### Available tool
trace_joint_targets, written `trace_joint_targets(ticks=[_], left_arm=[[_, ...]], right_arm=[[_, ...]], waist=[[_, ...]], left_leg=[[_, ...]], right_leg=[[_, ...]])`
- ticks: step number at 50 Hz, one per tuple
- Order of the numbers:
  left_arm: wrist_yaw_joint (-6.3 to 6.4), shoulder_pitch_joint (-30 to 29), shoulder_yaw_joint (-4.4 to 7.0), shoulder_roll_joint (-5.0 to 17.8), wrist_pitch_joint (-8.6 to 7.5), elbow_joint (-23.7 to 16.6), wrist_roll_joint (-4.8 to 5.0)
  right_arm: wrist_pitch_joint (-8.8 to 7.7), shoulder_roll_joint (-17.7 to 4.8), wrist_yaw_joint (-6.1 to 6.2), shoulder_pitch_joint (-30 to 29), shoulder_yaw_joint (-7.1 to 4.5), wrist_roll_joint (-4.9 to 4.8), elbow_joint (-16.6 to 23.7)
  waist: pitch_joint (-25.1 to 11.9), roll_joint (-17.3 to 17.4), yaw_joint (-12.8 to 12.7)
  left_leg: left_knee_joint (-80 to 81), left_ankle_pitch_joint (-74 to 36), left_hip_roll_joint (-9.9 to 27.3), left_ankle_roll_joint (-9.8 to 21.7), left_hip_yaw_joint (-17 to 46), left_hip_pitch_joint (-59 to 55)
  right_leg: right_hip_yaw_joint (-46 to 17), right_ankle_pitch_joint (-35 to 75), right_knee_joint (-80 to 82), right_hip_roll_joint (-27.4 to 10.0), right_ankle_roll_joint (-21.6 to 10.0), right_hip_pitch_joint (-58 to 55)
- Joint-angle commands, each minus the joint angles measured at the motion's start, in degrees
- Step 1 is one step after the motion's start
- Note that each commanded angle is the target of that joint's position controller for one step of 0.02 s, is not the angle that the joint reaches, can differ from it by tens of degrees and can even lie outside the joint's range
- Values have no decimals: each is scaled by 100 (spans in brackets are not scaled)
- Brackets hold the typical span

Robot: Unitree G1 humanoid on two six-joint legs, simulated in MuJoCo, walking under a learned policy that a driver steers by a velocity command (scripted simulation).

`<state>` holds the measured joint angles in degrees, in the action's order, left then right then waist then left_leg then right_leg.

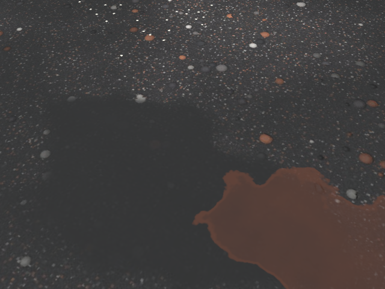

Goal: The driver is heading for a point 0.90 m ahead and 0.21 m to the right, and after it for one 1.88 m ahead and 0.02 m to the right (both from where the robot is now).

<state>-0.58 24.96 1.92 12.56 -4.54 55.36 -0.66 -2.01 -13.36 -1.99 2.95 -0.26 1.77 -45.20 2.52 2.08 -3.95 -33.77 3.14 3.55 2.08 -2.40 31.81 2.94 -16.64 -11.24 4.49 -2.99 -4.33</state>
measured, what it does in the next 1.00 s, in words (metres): walks ahead, turning right: left foot, then right foot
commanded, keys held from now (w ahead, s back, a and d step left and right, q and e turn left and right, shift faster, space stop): w+e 0.74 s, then w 0.26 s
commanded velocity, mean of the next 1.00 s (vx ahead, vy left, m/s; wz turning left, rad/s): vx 0.50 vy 0.00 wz -0.41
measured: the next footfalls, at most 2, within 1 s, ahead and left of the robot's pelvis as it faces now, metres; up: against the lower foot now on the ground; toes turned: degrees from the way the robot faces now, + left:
left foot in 0.06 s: +0.20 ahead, +0.11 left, +0.00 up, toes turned +2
right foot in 0.60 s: +0.44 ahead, -0.12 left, +0.00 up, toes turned -24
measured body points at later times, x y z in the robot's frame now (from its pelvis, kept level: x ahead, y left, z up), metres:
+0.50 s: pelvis +0.26 +0.01 +0.00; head +0.29 +0.01 +0.45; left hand +0.47 +0.20 -0.12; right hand +0.18 -0.23 -0.14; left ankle +0.16 +0.11 -0.74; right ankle +0.39 -0.14 -0.70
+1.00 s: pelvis +0.51 -0.10 +0.01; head +0.53 -0.12 +0.45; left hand +0.62 +0.15 -0.12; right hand +0.54 -0.39 -0.12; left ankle +0.73 -0.03 -0.68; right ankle +0.41 -0.10 -0.74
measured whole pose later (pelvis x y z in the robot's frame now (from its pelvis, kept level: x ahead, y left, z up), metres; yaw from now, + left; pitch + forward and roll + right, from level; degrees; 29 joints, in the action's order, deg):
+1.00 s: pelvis +0.51 -0.10 +0.01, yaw -28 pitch +1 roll -1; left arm -0.2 22.5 3.1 14.1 -3.6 53.0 -0.2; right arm -1.0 -14.3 -1.6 6.2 -2.1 2.0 -45.7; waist 2.6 2.5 -3.3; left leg -43.0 1.8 6.8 -1.2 -0.3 37.1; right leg -3.3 -13.3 -12.1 8.2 -7.2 -1.0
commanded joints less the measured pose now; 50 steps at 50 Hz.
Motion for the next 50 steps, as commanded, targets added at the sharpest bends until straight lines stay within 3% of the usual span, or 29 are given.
trace_joint_targets(ticks=[1,2,3,4,5,6,7,8,9,10,13,18,22,25,28,29,30,31,32,33,34,35,36,38,40,42,46,50], left_arm=[[84,84,203,999,-11,-121,-35],[85,-14,206,1034,7,-121,-27],[75,-58,171,948,5,-158,9],[40,62,50,521,-21,-433,145],[71,613,46,358,28,-390,190],[114,137,200,911,114,-299,43],[62,-143,199,785,104,-364,43],[27,-251,184,647,130,-355,39],[-18,-290,203,606,207,-326,-44],[-68,-134,193,502,286,-315,-82],[-147,-488,201,401,408,-430,-91],[-238,-1469,166,318,423,-806,-88],[-312,-2246,68,222,398,-1115,-120],[-334,-2499,69,294,387,-1276,-147],[-269,-2019,153,452,393,-1195,-160],[-235,-1529,218,552,367,-1064,-152],[-175,-738,318,701,309,-822,-185],[-82,46,505,1229,288,-637,-253],[-46,-323,660,1869,351,-794,-148],[-23,-190,639,1769,423,-817,-17],[34,-471,571,1510,419,-766,4],[47,-700,489,1179,381,-742,20],[71,-921,437,1020,329,-758,42],[59,-1025,361,868,206,-798,76],[40,-846,364,947,100,-709,77],[34,-580,353,979,61,-620,63],[33,-130,311,955,46,-475,71],[83,221,260,934,35,-329,18]], right_arm=[[-150,-557,69,-37,-166,12,347],[-204,-645,114,616,-222,33,129],[-284,-872,184,1557,-316,116,-164],[-320,-1433,280,2387,-457,271,-226],[-226,-1692,247,2366,-551,161,-269],[-183,-1172,220,1890,-442,28,-191],[-204,-827,207,1398,-347,-14,-132],[-238,-620,199,1161,-298,-12,-125],[-275,-487,219,1120,-258,-36,-180],[-317,-521,243,1125,-263,-57,-221],[-456,-567,250,1329,-304,-115,-349],[-456,-524,272,1703,-311,-82,-570],[-436,-636,310,1955,-334,-82,-713],[-362,-728,353,2168,-362,-63,-843],[-249,-958,403,2071,-422,-37,-858],[-182,-1047,399,2041,-450,-32,-844],[-130,-1093,379,1974,-462,-55,-796],[-137,-926,353,1962,-417,-56,-622],[-205,-414,226,1992,-343,-138,-141],[-277,-833,206,1284,-396,-61,-5],[-361,-703,182,1064,-350,-132,85],[-405,-694,204,1193,-345,-140,-3],[-343,-681,214,1187,-355,-42,-15],[-119,-585,197,1513,-334,102,-94],[1,-491,142,1423,-313,108,-64],[30,-472,103,987,-303,91,69],[35,-466,59,228,-278,37,286],[-1,-459,29,-426,-237,-1,492]], waist=[[65,-610,355],[-266,-529,654],[-851,-289,1025],[-1715,521,1203],[-2147,1328,943],[-1315,287,846],[-610,174,676],[-323,165,557],[-90,201,452],[-136,438,329],[-36,215,263],[221,158,387],[347,166,567],[360,163,600],[-34,366,306],[-331,368,103],[-770,195,-260],[-1318,-375,-569],[-1638,-1802,-78],[-1526,-644,-350],[-846,-415,-168],[-357,8,127],[-187,78,336],[-283,-85,563],[-273,-161,585],[-126,-266,445],[-28,-462,132],[113,-523,-102]], left_leg=[[357,527,-276,197,-47,-618],[690,554,-439,299,-112,-1455],[864,399,-193,475,133,-2852],[1037,1056,1401,854,1948,-4526],[1660,1210,2362,1317,3805,-5050],[1782,1753,2003,1105,3293,-4295],[2039,1574,1749,946,2472,-3485],[2270,1198,1496,767,1878,-2990],[2411,805,1221,552,1350,-2632],[2467,541,1212,545,1062,-2459],[2646,-63,1130,577,468,-2460],[2692,-705,974,587,-346,-2702],[2585,-1283,1033,542,-805,-2996],[2236,-2153,1188,486,-1030,-3570],[1029,-4564,1242,408,-1276,-3938],[186,-4840,1242,408,-1298,-3918],[-1058,-4236,1174,305,-1369,-3459],[-2810,-2207,977,112,-1378,-2213],[-4968,2791,-487,-279,-888,445],[-5144,2501,-311,-225,337,1100],[-4806,1930,3,-165,439,1264],[-4153,1616,215,-162,414,914],[-3737,1569,331,-208,456,567],[-3364,1543,363,-334,422,-7],[-2919,1342,365,-423,283,15],[-2382,801,389,-451,177,271],[-1341,-82,323,-392,114,623],[-602,-367,147,-262,16,788]], right_leg=[[-815,4158,-581,-1709,-639,97],[-736,4601,-1319,-1564,-558,193],[-556,4080,-2434,-1282,-450,814],[-260,1906,-4277,-765,-258,2301],[-232,-1500,-5570,-56,-199,3609],[-663,-1076,-5852,-462,-275,3923],[-682,-559,-5683,-668,-270,3905],[-639,-249,-5476,-830,-239,3732],[-624,-78,-5351,-911,-196,3581],[-569,21,-5325,-944,-120,3415],[-484,436,-5320,-1015,1,3762],[-277,1361,-4356,-1041,111,4397],[171,1758,-3111,-910,-15,4122],[412,1348,-2659,-752,-265,3984],[708,427,-2512,-232,-633,3173],[728,171,-2377,-22,-784,2643],[609,316,-1905,127,-968,1571],[-719,-240,-1571,-786,-1290,179],[-4146,-67,-829,-2365,-2257,-1306],[-4237,377,-453,-2376,-2217,-1219],[-3397,807,-442,-2295,-2041,-618],[-2837,1556,-357,-2019,-1753,195],[-2400,2031,-317,-1693,-1555,690],[-1940,2838,-232,-1454,-1494,1165],[-1645,2906,-88,-1284,-1437,1292],[-1487,2913,61,-1155,-1251,1237],[-1381,2997,112,-1100,-880,707],[-1372,3198,39,-1220,-813,125]])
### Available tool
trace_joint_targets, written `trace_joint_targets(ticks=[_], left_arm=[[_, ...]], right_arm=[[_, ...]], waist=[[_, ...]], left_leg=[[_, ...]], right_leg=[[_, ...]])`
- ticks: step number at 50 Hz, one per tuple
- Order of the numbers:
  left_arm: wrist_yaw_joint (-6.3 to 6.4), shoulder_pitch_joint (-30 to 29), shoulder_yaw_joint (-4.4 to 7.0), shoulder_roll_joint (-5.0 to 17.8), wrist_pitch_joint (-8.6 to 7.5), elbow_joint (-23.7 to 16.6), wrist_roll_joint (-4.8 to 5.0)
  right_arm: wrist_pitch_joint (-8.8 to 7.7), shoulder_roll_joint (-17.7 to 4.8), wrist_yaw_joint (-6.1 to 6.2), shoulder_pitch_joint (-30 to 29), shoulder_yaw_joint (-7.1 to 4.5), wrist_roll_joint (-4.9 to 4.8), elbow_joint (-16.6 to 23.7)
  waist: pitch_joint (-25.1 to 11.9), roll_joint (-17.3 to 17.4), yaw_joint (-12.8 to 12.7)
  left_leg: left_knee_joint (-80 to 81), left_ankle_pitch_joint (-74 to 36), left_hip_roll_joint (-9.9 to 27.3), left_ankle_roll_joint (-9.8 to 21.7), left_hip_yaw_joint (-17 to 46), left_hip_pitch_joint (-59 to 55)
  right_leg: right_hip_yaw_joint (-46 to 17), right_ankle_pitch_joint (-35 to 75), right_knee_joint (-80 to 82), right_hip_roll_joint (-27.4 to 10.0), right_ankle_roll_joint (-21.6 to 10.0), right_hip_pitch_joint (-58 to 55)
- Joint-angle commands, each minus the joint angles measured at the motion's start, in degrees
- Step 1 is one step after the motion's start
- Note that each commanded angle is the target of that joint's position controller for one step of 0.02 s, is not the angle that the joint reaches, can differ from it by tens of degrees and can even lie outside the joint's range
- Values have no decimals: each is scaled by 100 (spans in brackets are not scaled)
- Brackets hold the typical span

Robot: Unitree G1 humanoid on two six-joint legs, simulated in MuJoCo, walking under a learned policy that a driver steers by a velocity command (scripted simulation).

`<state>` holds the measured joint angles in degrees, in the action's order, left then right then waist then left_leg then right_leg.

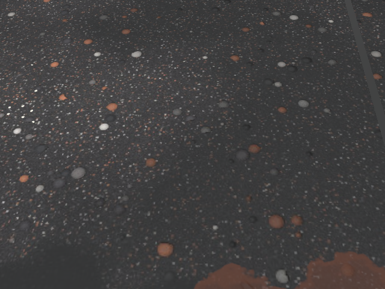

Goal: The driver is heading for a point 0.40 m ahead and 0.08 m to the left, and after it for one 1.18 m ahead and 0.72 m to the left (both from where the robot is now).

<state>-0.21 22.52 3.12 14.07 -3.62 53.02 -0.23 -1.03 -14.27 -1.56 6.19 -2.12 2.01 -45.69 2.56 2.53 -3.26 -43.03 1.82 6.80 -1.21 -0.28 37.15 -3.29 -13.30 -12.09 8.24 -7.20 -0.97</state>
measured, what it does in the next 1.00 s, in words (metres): walks ahead, turning left: left foot, then right foot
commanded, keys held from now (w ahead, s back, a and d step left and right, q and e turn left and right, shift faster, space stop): w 0.26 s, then w+q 0.74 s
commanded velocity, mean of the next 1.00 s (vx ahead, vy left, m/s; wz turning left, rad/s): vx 0.50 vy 0.00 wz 0.26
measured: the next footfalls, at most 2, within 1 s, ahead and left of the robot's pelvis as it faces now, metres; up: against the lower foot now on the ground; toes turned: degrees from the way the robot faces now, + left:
left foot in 0.16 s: +0.27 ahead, +0.12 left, +0.00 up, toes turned +1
right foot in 0.68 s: +0.54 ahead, -0.06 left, +0.00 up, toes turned +9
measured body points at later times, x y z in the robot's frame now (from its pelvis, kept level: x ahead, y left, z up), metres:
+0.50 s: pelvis +0.27 +0.05 +0.00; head +0.30 +0.06 +0.45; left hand +0.42 +0.29 -0.12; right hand +0.25 -0.21 -0.13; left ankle +0.23 +0.12 -0.74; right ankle +0.40 -0.11 -0.69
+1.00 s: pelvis +0.52 +0.03 +0.00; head +0.55 +0.03 +0.45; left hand +0.44 +0.29 -0.12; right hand +0.75 -0.17 -0.12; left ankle +0.57 +0.19 -0.67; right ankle +0.50 -0.07 -0.74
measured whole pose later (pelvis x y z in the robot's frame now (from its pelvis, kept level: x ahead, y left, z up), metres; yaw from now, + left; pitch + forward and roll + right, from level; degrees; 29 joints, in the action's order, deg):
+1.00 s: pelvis +0.52 +0.03 +0.00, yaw +20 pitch +1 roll -1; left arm 0.4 21.3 2.8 13.8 -5.5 51.6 -1.2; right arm 0.6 -16.5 -3.6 8.6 -4.3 1.9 -45.9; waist 1.4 2.9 -2.1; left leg -55.2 7.0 4.0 1.6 0.2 37.4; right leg 11.3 -12.9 -14.6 0.3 -1.8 2.7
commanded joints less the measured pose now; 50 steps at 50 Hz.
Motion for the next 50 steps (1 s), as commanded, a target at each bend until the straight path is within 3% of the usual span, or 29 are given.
trace_joint_targets(ticks=[1,3,5,7,8,9,10,11,12,13,15,16,18,22,28,31,32,33,34,35,36,37,38,40,41,43,47,50], left_arm=[[62,534,126,781,-55,-58,-45],[100,598,113,821,-54,8,-85],[140,416,114,904,-66,28,-106],[137,232,123,1006,-88,47,-131],[117,142,106,990,-98,43,-99],[82,287,10,671,-134,-147,23],[66,909,-15,384,-117,-109,116],[92,487,69,813,-84,-83,-83],[51,98,63,748,-98,-180,-90],[12,-136,31,634,-98,-233,-94],[-69,-126,5,509,8,-262,-221],[-99,-113,-14,439,45,-272,-243],[-133,-362,-48,355,82,-372,-260],[-151,-1442,-118,309,95,-763,-208],[-100,-2443,-168,352,43,-1149,-103],[-58,-2202,-110,538,-40,-1184,-83],[-30,-1810,-70,613,-82,-1085,-88],[27,-1129,5,762,-157,-879,-134],[114,-264,121,1187,-233,-788,-279],[146,-12,257,1751,-158,-815,-348],[132,-290,227,1414,-56,-832,-261],[107,-702,92,858,-44,-949,-215],[85,-940,30,603,-71,-948,-188],[108,-927,-22,422,-143,-846,-155],[103,-838,-3,503,-197,-789,-135],[79,-655,26,521,-285,-692,-72],[72,-378,67,565,-294,-534,-84],[63,-300,83,596,-278,-456,-99]], right_arm=[[-115,-367,-22,-900,-38,-31,596],[-154,-390,-35,-1051,-30,-42,687],[-196,-462,-19,-752,-55,-54,642],[-244,-652,85,320,-157,-70,299],[-299,-780,159,1251,-225,-21,23],[-332,-1266,246,2115,-347,133,-102],[-290,-1630,177,2191,-447,130,-192],[-243,-1160,113,1718,-354,-81,-170],[-246,-809,91,1154,-264,-133,-86],[-277,-579,77,897,-198,-96,-83],[-329,-399,95,931,-114,-135,-270],[-368,-457,87,1062,-123,-154,-357],[-418,-567,88,1307,-161,-199,-511],[-377,-687,111,1594,-215,-204,-640],[-324,-797,125,2041,-286,-149,-711],[-285,-932,174,1824,-355,-108,-600],[-280,-984,179,1692,-380,-112,-550],[-294,-932,159,1626,-372,-138,-518],[-328,-646,129,1565,-302,-202,-340],[-317,-97,139,2048,-193,-369,-124],[-220,-567,182,2162,-272,-211,-244],[-174,-666,153,1893,-308,-134,-301],[-163,-541,93,1638,-290,-119,-272],[-50,-459,-6,1467,-299,-15,-238],[13,-405,-44,1501,-292,-7,-203],[89,-376,-95,1200,-279,-6,-79],[128,-337,-200,420,-233,5,221],[103,-236,-268,-127,-148,-14,420]], waist=[[159,-578,-215],[239,-620,-208],[215,-666,41],[-316,-690,524],[-818,-501,974],[-1577,171,1164],[-1978,1266,836],[-1302,316,703],[-551,3,532],[-249,-142,440],[-106,113,202],[-146,248,171],[-85,150,153],[176,101,351],[33,187,688],[-76,267,476],[-193,242,284],[-520,-44,-21],[-1238,-709,-353],[-1791,-1972,-169],[-1527,-1522,34],[-811,-792,137],[-407,-577,204],[-173,-818,321],[-260,-994,379],[-234,-845,386],[-40,-712,302],[101,-726,218]], left_leg=[[490,-201,-238,115,-232,255],[795,-3,-355,249,-258,134],[1106,382,-527,450,-285,-450],[1375,766,-913,677,-410,-1857],[1689,500,-760,853,-268,-3127],[1771,1154,578,1246,1352,-4739],[2412,987,1820,1986,3888,-5530],[2652,1512,1531,1849,3838,-4862],[2801,1496,1334,1716,2881,-4011],[3000,1120,1031,1551,2290,-3496],[3236,379,563,1352,1615,-2929],[3258,-61,532,1438,1540,-2856],[3372,-353,424,1541,1331,-2797],[3588,-147,168,1498,1137,-2707],[3035,-871,175,1332,1311,-3174],[2570,-1039,288,1154,1618,-3211],[2239,-1137,243,1073,1666,-3083],[1406,-1188,-60,947,1487,-2834],[-97,-353,-511,795,1085,-2203],[-1610,2679,-1355,604,353,-508],[-2385,2906,-988,676,429,11],[-2545,2380,-704,694,525,64],[-2397,1969,-521,632,493,-46],[-2180,1631,-329,517,411,-273],[-2203,1534,-331,459,349,-337],[-2204,1296,-275,384,312,-108],[-1663,648,-177,256,200,442],[-672,72,-204,271,-32,216]], right_leg=[[-757,2931,89,-1641,-412,-339],[-797,3194,-14,-1780,-434,-556],[-708,4030,-292,-1866,-330,-572],[-537,5447,-1411,-1738,-167,-476],[-325,5021,-2523,-1513,-70,26],[-84,3104,-4276,-1073,82,1384],[134,-1599,-6003,-9,245,2985],[-378,-1373,-6356,-398,133,3418],[-323,-859,-6148,-674,142,3485],[-235,-578,-5835,-881,153,3385],[-31,-363,-5371,-1127,297,3016],[70,-353,-5233,-1140,385,2934],[208,-238,-4858,-1236,574,3114],[400,542,-3498,-1302,897,3442],[396,1075,-2323,-1046,946,3154],[260,597,-1878,-954,804,2483],[292,444,-1641,-869,730,1911],[251,461,-1259,-888,595,947],[-768,-356,-982,-1930,308,-256],[-2964,-1202,-409,-3335,-193,-1498],[-3601,-1809,-207,-3410,-398,-1012],[-2829,-1785,-150,-3116,-302,-349],[-1999,-998,-24,-2820,-202,191],[-906,163,153,-2350,65,630],[-687,634,139,-2389,15,649],[-299,1268,220,-2396,-66,584],[388,1659,373,-2363,-136,404],[901,1772,388,-2246,-70,440]])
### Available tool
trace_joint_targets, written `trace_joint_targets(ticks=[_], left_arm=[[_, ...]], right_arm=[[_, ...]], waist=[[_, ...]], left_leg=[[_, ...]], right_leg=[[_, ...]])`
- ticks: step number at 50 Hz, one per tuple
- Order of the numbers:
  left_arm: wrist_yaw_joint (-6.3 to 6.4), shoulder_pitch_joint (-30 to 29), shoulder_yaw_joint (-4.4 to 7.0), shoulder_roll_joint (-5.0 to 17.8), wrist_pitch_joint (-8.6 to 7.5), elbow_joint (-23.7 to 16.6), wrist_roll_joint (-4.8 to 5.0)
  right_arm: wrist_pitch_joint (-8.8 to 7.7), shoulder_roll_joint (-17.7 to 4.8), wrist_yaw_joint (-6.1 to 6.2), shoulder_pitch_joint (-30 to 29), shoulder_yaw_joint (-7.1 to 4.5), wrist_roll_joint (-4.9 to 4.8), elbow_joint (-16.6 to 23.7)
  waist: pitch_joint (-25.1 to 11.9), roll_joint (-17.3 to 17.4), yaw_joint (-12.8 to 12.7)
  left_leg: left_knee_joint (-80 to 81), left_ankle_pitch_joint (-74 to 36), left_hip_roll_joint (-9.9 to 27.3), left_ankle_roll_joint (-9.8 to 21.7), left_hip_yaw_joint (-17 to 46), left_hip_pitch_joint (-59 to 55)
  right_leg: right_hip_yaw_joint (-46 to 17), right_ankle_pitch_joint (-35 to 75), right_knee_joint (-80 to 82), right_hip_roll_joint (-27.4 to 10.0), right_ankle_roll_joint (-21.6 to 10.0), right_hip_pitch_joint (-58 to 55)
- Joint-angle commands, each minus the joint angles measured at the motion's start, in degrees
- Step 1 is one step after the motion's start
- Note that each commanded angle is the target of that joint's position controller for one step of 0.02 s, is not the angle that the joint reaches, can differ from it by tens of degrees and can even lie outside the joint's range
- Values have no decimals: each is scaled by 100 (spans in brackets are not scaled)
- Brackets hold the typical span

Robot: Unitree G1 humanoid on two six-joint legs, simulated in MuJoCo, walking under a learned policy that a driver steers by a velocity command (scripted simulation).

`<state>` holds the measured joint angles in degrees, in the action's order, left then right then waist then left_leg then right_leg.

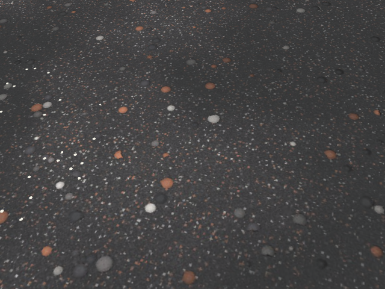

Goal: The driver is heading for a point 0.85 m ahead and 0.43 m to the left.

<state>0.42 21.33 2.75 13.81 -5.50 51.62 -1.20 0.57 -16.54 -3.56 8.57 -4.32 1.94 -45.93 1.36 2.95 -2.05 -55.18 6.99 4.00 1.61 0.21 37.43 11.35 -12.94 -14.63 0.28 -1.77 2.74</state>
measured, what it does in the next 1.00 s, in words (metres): walks ahead, turning left: left foot, then right foot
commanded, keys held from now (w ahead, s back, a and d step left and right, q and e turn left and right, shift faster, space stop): w+q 1.00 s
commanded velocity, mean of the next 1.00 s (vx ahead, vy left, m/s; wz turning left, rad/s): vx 0.50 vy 0.00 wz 0.59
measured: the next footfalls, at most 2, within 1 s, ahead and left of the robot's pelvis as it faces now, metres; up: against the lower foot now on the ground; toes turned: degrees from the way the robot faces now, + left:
left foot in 0.20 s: +0.25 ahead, +0.12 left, +0.00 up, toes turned +13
right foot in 0.74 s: +0.60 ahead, +0.06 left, +0.00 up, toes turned +28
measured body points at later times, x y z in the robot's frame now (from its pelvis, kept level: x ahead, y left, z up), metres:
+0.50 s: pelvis +0.25 +0.08 +0.00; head +0.28 +0.10 +0.45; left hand +0.33 +0.37 -0.12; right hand +0.36 -0.19 -0.12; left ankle +0.21 +0.11 -0.75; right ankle +0.41 -0.07 -0.68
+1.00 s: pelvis +0.53 +0.13 +0.00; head +0.56 +0.14 +0.45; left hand +0.42 +0.40 -0.11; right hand +0.79 -0.02 -0.12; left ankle +0.48 +0.26 -0.67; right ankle +0.57 +0.04 -0.75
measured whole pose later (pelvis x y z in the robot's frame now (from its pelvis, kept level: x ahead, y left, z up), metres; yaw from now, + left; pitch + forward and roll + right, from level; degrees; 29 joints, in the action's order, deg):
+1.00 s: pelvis +0.53 +0.13 +0.00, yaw +36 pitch +0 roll -1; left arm -0.1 18.0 2.6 14.9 -4.6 46.1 -1.1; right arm 0.3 -18.3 -2.9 12.5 -3.9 2.0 -43.7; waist 2.3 3.4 -0.9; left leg -62.7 14.0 1.2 2.6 2.3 34.1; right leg 8.1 -11.8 -18.9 0.7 -2.0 7.5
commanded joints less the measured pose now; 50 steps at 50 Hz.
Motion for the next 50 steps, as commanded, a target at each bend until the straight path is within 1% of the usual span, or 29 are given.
trace_joint_targets(ticks=[1,5,7,9,10,11,12,13,14,15,16,17,18,20,24,29,32,34,36,37,38,39,40,41,42,44,45,46,50], left_arm=[[6,-136,134,669,-86,-289,1],[48,181,191,848,-2,-124,-2],[76,236,219,975,81,-64,-9],[88,252,259,1158,196,-34,-3],[81,183,251,1170,246,-87,13],[45,270,164,865,234,-335,54],[-50,117,121,546,171,-793,36],[-64,-619,181,919,130,-928,-26],[-81,-741,121,748,65,-969,56],[-66,-590,103,699,33,-857,53],[-60,-544,112,699,97,-842,-48],[-64,-302,102,665,208,-766,-136],[-76,-254,100,647,301,-784,-171],[-112,-438,89,570,403,-854,-171],[-143,-1417,72,559,434,-1179,-144],[-189,-2314,9,536,374,-1492,-93],[-204,-2658,-25,578,300,-1681,-52],[-182,-2389,-6,689,253,-1666,-33],[-80,-1357,94,917,190,-1366,-21],[-3,-567,170,1115,113,-1197,-73],[108,380,260,1554,93,-1183,-204],[95,30,342,1926,175,-1206,-219],[61,-409,260,1311,240,-1281,-112],[39,-735,141,851,242,-1316,-64],[17,-876,89,675,230,-1270,-82],[24,-744,67,644,148,-1105,-47],[-10,-562,62,615,73,-1013,-19],[-32,-548,95,713,19,-973,11],[-53,-354,125,726,-31,-803,30]], right_arm=[[-66,14,-90,-562,99,-4,519],[-74,-56,-127,-1056,124,37,754],[-70,-123,-91,-978,94,65,771],[-111,-280,-6,-185,-4,79,571],[-171,-430,73,770,-107,117,261],[-180,-1026,176,1503,-299,175,108],[-135,-1600,220,1249,-419,-2,257],[-71,-1470,265,1413,-395,-87,262],[-80,-1201,320,1163,-325,-117,168],[-121,-876,338,904,-237,-138,157],[-168,-722,358,680,-183,-167,171],[-209,-606,354,515,-137,-193,229],[-275,-612,334,562,-126,-195,226],[-355,-705,309,733,-148,-201,154],[-370,-776,305,1236,-168,-189,48],[-365,-801,349,1771,-176,-165,-55],[-350,-860,405,1940,-185,-115,-74],[-349,-952,448,1750,-206,-101,-16],[-381,-1058,415,1405,-222,-105,68],[-424,-980,357,1313,-196,-162,84],[-474,-465,332,1418,-53,-208,274],[-435,-231,341,2115,-9,-311,427],[-322,-695,398,1890,-53,-91,181],[-294,-717,331,1474,-73,-60,190],[-271,-594,283,1305,-51,-66,220],[-150,-481,173,1271,-33,13,232],[-111,-433,139,1191,-22,23,251],[-75,-381,105,1132,-6,6,335],[-47,-315,-2,294,44,14,632]], waist=[[272,-774,53],[402,-762,-63],[284,-835,20],[-242,-874,377],[-785,-631,806],[-1462,124,1031],[-1809,1194,669],[-1508,184,968],[-806,-20,753],[-357,-311,456],[-191,-312,240],[-248,-289,76],[-281,-162,25],[-213,-207,18],[75,-95,334],[130,9,681],[150,81,765],[118,168,559],[-288,123,60],[-762,-203,-367],[-1715,-891,-623],[-1997,-2270,-29],[-1133,-1080,83],[-471,-534,89],[-180,-441,166],[-30,-839,252],[26,-851,237],[-110,-995,299],[85,-788,195]], left_leg=[[866,-557,65,29,-190,63],[1659,-165,-75,316,-595,-249],[1889,376,-350,532,-815,-645],[2119,879,-815,810,-957,-1620],[2570,653,-976,997,-847,-2869],[2838,1587,165,1415,817,-4584],[3652,1275,1575,2125,3977,-5618],[3890,575,1501,2066,3751,-5471],[3851,-49,1384,1949,2886,-4803],[3914,-765,1062,1687,2322,-4008],[3982,-1162,768,1544,1963,-3493],[4098,-1360,614,1500,1722,-3160],[4112,-1700,576,1577,1700,-2969],[4238,-1564,379,1562,1524,-2800],[4428,-1058,231,1365,1657,-2978],[4141,-1483,231,1225,1851,-3594],[3812,-2059,310,1156,2039,-3861],[3576,-2305,344,970,2176,-3744],[2680,-3198,99,708,2094,-3300],[1520,-2892,-287,560,1793,-2833],[-166,-821,-653,450,1293,-2088],[-1301,2638,-1400,315,779,-483],[-1729,2111,-759,357,792,-66],[-1567,1563,-576,326,702,-170],[-1356,1302,-410,271,620,-304],[-1158,1155,-227,184,487,-536],[-1149,1098,-217,187,476,-555],[-1130,1001,-216,150,418,-417],[-634,305,-49,27,305,242]], right_leg=[[-435,1773,644,-1464,-593,62],[-75,2384,393,-1639,-492,-421],[159,3843,-196,-1663,-414,-709],[323,5244,-1650,-1646,-373,-811],[455,4715,-2990,-1534,-233,-284],[482,2556,-4834,-1263,16,1384],[-180,-1879,-6603,-40,342,3513],[-1164,-1511,-6796,-235,296,4118],[-1227,-951,-6482,-511,233,4191],[-1239,-672,-5832,-716,205,3813],[-1283,-646,-5480,-798,244,3451],[-1295,-585,-5319,-822,299,3083],[-1271,-651,-5178,-792,357,2920],[-1188,-420,-4759,-753,451,2997],[-1164,501,-3746,-681,546,3594],[-1209,1108,-2701,-419,496,3766],[-1211,1003,-2206,-221,389,3545],[-1270,762,-1797,-105,258,2848],[-1136,374,-1440,192,57,1209],[-1387,449,-1126,-141,-129,-16],[-2891,-860,-967,-1651,-395,-1347],[-5572,-1181,-112,-2731,-1019,-1995],[-5318,-1878,-82,-2511,-973,-1172],[-4292,-1556,5,-2195,-853,-409],[-3492,-728,130,-1911,-745,40],[-2488,261,303,-1574,-612,482],[-2182,1107,263,-1512,-562,532],[-2044,1253,319,-1598,-665,407],[-1242,1716,579,-1548,-731,233]])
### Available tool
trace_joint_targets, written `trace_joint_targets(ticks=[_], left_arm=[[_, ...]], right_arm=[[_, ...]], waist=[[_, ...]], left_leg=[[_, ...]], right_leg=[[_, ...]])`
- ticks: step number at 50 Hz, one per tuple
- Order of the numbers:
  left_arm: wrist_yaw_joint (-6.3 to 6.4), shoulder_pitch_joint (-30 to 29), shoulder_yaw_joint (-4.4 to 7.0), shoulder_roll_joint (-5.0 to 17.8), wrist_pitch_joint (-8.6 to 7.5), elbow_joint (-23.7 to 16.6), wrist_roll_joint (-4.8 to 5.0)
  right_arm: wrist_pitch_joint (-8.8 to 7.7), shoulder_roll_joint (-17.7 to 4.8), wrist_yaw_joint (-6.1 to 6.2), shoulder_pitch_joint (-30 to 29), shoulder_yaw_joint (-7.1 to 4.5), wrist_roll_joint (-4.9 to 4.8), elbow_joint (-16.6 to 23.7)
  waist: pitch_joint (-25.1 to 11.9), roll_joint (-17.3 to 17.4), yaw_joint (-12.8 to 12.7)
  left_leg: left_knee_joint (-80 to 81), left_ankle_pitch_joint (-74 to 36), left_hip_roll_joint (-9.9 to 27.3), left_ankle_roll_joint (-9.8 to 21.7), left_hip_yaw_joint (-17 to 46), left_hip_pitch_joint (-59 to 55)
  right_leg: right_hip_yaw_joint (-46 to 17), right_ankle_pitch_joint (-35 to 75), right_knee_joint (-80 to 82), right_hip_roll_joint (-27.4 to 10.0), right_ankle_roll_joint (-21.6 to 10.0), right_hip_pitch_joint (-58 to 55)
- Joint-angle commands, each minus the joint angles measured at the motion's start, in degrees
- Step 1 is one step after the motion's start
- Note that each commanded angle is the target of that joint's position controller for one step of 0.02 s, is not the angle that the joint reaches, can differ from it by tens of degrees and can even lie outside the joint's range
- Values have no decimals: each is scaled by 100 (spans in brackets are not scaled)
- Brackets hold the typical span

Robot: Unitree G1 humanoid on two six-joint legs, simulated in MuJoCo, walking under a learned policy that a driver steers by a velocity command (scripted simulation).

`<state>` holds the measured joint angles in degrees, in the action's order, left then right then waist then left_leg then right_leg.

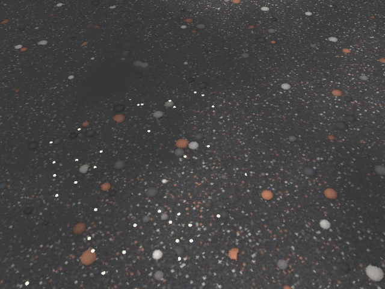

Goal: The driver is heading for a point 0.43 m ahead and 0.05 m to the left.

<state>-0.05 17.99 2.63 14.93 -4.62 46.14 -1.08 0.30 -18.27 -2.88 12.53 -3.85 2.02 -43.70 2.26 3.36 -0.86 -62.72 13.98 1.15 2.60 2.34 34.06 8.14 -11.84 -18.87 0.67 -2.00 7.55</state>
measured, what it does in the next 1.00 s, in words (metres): walks ahead, turning left: left foot, then right foot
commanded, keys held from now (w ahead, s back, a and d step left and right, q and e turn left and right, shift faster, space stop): w+q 0.30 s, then w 0.04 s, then w+e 0.02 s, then no key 0.64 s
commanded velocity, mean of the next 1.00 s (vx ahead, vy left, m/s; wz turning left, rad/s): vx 0.29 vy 0.00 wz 0.30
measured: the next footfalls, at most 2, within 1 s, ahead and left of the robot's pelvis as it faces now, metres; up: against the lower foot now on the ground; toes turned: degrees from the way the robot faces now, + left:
left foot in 0.26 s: +0.29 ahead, +0.13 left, +0.00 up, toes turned +14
right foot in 0.78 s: +0.50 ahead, +0.03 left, +0.00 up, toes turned +14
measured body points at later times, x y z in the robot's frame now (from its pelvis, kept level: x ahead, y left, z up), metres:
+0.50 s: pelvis +0.25 +0.08 +0.00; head +0.29 +0.10 +0.45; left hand +0.30 +0.36 -0.13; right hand +0.40 -0.16 -0.12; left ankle +0.25 +0.12 -0.75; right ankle +0.33 -0.07 -0.67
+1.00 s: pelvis +0.39 +0.09 -0.01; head +0.41 +0.09 +0.44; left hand +0.39 +0.35 -0.14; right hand +0.52 -0.13 -0.16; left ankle +0.32 +0.20 -0.73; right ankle +0.47 +0.03 -0.75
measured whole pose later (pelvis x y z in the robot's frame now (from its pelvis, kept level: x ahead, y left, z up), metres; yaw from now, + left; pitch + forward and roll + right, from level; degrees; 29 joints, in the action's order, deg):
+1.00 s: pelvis +0.39 +0.09 -0.01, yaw +17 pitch -1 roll +0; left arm 1.5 12.4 -0.3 11.9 -0.2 51.9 -1.0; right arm 1.7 -13.1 1.5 12.1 -0.8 0.7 -56.0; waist 3.5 0.8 -0.2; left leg -36.9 24.3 -1.4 0.2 3.0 13.3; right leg 3.8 -7.9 -24.4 1.4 -3.4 15.3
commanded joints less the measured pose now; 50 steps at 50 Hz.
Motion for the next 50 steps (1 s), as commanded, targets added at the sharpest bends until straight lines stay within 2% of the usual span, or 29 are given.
trace_joint_targets(ticks=[1,5,9,11,12,13,14,15,16,17,18,20,21,22,24,27,33,35,37,38,39,40,41,42,43,44,45,47,50], left_arm=[[-8,32,141,615,-112,-209,10],[3,195,170,723,-99,-75,15],[64,503,217,919,3,109,10],[101,561,245,1098,92,175,-1],[112,568,254,1177,151,185,-1],[114,490,242,1193,200,134,17],[80,572,163,942,190,-103,46],[-17,467,106,556,155,-539,18],[-21,-98,160,939,129,-646,-37],[-40,-276,92,741,76,-654,50],[-34,-77,42,620,45,-491,66],[-25,255,29,576,224,-309,-87],[-22,373,36,572,318,-269,-116],[-37,415,43,547,366,-235,-102],[-68,313,42,457,411,-204,-72],[-72,-124,23,384,442,-274,-64],[24,-735,-31,330,419,-333,-13],[67,-692,-32,345,385,-272,-22],[129,-315,-13,377,326,-100,-27],[163,43,-9,372,263,41,-49],[208,479,36,618,174,172,-77],[213,630,99,967,179,172,-20],[161,511,0,628,249,203,129],[110,205,-66,500,253,164,131],[118,-143,-101,420,277,144,71],[158,-423,-152,325,311,145,21],[192,-694,-168,313,340,153,4],[185,-610,-148,415,382,274,-47],[165,-596,-107,554,433,422,44]], right_arm=[[-27,-100,-89,-299,21,-2,475],[-78,72,-198,-1078,134,-16,736],[-64,-14,-211,-1437,127,48,902],[-60,-113,-144,-1165,72,89,851],[-90,-209,-98,-672,12,100,718],[-144,-347,-27,272,-85,136,412],[-143,-888,78,1071,-269,182,230],[-87,-1433,133,794,-403,-26,372],[-41,-1316,190,1008,-383,-93,434],[-61,-993,259,831,-302,-116,269],[-125,-574,281,632,-172,-120,178],[-246,-309,301,156,-47,-154,204],[-320,-299,271,180,-22,-165,163],[-367,-312,251,236,-17,-181,71],[-398,-404,245,320,-27,-158,-39],[-368,-349,275,490,21,-163,-204],[-300,-250,379,849,104,-114,-557],[-272,-248,414,847,118,-96,-656],[-258,-278,454,741,119,-127,-732],[-272,-298,471,613,122,-188,-756],[-332,-257,473,613,153,-222,-688],[-321,29,468,1297,208,-302,-762],[-181,-43,482,1257,178,-250,-913],[-85,-138,474,1004,140,-130,-933],[-27,-80,455,802,140,-72,-970],[37,12,437,719,160,-88,-1007],[96,107,423,725,195,-97,-1037],[159,175,440,798,235,-98,-1225],[186,235,468,766,261,-144,-1415]], waist=[[45,-823,44],[183,-836,-117],[252,-824,-179],[-22,-935,-13],[-340,-928,209],[-874,-713,640],[-1575,1,915],[-1991,1242,511],[-1891,294,846],[-1199,-42,663],[-656,-344,352],[-395,-317,-61],[-408,-166,-132],[-385,-209,-190],[-391,-192,-195],[-351,-61,-59],[-269,96,258],[-201,115,250],[-209,87,75],[-296,-39,-159],[-696,-395,-281],[-1298,-1231,-25],[-1561,-1487,-132],[-1055,-1027,-31],[-672,-774,62],[-372,-705,202],[-228,-900,352],[-296,-1067,277],[-462,-965,263]], left_leg=[[394,-596,234,-94,10,619],[1824,-1295,225,-11,-433,196],[2563,-702,57,272,-797,-80],[2743,-39,-323,506,-1020,-656],[2893,181,-560,659,-1053,-1220],[3318,-8,-741,845,-977,-2433],[3593,903,262,1236,503,-4141],[4275,743,1748,1900,3627,-5348],[4546,-284,1840,1943,3641,-5269],[4475,-1082,1717,1833,2640,-4668],[4509,-2119,1436,1526,1951,-3848],[4697,-3491,1066,1268,1218,-2828],[4652,-4385,1050,1313,1056,-2589],[4669,-4875,961,1288,827,-2519],[4731,-5040,750,1136,493,-2533],[4698,-5160,588,859,252,-2709],[4404,-5299,699,678,280,-3343],[4142,-5450,775,680,388,-3446],[3679,-5612,779,622,520,-3492],[3277,-5369,652,480,478,-3371],[2724,-4317,398,280,404,-2886],[1692,-1250,-232,68,190,-2219],[1071,1914,-684,12,122,-1894],[737,2330,-595,2,337,-1732],[665,2173,-521,-45,369,-1679],[983,1890,-375,-101,351,-1840],[1514,1631,-261,-182,285,-2104],[2273,1346,-344,-286,-23,-2311],[3193,416,-287,-277,-179,-2711]], right_leg=[[-712,1688,1022,-1520,-680,-270],[-62,1847,1012,-1414,-524,-306],[248,2770,628,-1627,-408,-941],[467,4593,-249,-1664,-339,-1231],[543,5176,-1092,-1658,-327,-1253],[684,4820,-2382,-1551,-212,-782],[729,2869,-4189,-1323,21,756],[258,-1890,-6106,-125,364,2973],[-750,-1633,-6390,-232,321,3546],[-858,-1084,-6102,-552,249,3615],[-834,-856,-5415,-765,197,3229],[-852,-817,-4890,-857,272,2362],[-807,-892,-4782,-795,309,2081],[-760,-818,-4623,-737,339,2023],[-666,-399,-4200,-648,350,2078],[-608,198,-3515,-563,342,2214],[-559,574,-2253,-310,165,2094],[-547,277,-1899,-181,47,1862],[-542,180,-1243,-44,-127,1324],[-606,874,-553,-93,-223,710],[-1159,3245,-477,-702,-366,-376],[-2267,6005,-894,-1958,-1224,-1344],[-2949,6201,-619,-2434,-1807,-1218],[-2768,5146,-326,-2298,-1796,-597],[-2505,4067,-94,-2047,-1618,-143],[-2138,3260,163,-1784,-1354,383],[-1827,2459,369,-1505,-1096,764],[-1610,1878,358,-1210,-889,663],[-1637,619,340,-1141,-748,724]])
